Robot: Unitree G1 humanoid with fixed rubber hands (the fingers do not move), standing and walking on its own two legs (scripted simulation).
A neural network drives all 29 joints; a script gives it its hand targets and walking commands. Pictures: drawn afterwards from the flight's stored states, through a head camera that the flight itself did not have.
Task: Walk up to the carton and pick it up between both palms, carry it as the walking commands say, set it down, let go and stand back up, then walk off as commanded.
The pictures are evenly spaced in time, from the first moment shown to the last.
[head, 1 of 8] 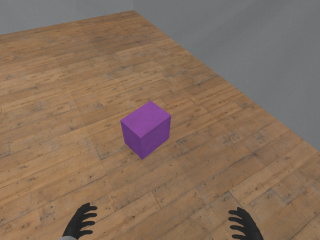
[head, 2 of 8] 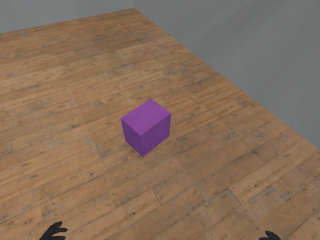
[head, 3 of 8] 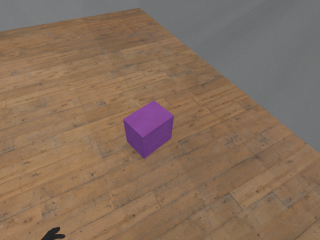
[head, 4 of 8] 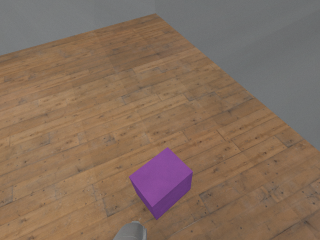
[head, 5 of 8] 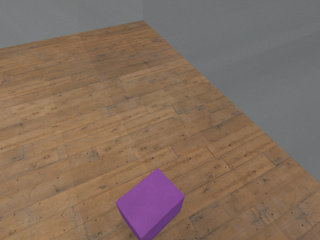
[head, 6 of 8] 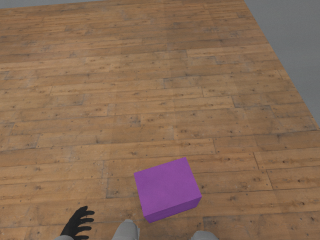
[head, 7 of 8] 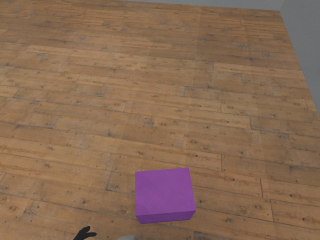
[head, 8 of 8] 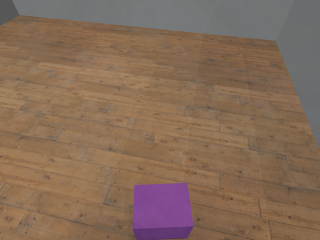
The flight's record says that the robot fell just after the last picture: no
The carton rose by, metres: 0.00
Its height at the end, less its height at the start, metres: +0.00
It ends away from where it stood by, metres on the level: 0.00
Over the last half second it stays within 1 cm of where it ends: yes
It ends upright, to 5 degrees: yes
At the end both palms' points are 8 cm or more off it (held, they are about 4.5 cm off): yes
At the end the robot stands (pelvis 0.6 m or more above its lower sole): yes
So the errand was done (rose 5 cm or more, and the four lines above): no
